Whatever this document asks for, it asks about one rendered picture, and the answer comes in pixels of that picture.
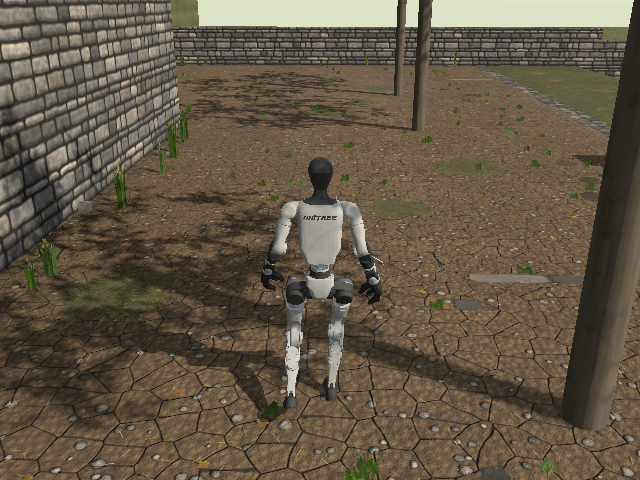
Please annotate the right robot upper arm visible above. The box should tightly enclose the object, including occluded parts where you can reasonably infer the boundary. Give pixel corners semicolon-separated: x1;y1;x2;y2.
341;201;369;257

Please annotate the right robot hand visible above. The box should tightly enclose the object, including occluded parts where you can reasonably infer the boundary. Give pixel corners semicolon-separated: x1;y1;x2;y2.
359;280;383;305

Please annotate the robot right forearm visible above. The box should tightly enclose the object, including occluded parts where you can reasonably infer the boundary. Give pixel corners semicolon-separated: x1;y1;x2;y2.
359;241;380;285

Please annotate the left robot hand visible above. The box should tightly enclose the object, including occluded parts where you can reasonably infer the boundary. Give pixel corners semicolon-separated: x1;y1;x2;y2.
261;271;284;291

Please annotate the robot left forearm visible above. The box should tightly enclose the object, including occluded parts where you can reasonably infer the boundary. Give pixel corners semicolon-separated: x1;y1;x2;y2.
262;240;281;275

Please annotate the left robot upper arm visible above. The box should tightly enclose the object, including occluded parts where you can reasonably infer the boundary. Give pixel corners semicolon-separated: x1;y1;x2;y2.
271;201;300;255

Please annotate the left robot foot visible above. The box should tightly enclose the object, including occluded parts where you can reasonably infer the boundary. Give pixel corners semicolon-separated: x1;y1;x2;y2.
283;393;298;409

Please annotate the robot right shin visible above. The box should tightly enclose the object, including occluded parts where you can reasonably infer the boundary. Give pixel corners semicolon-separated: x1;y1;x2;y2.
328;324;344;388

